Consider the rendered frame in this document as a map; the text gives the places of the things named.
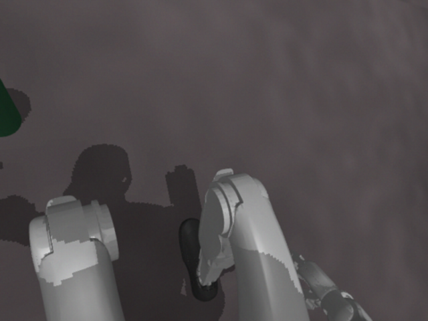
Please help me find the right robot arm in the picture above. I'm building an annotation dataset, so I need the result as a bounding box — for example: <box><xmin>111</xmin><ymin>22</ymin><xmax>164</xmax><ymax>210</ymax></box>
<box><xmin>320</xmin><ymin>290</ymin><xmax>372</xmax><ymax>321</ymax></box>

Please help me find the bottle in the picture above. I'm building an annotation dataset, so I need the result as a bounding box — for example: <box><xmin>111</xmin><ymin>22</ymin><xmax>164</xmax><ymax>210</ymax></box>
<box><xmin>0</xmin><ymin>78</ymin><xmax>21</xmax><ymax>137</ymax></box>

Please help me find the right robot foot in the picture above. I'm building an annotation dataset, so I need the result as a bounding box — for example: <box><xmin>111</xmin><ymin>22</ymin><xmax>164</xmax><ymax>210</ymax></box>
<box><xmin>179</xmin><ymin>218</ymin><xmax>218</xmax><ymax>302</ymax></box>

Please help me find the right robot hand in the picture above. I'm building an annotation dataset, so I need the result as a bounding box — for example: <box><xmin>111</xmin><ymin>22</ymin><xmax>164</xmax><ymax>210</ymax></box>
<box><xmin>290</xmin><ymin>249</ymin><xmax>339</xmax><ymax>310</ymax></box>

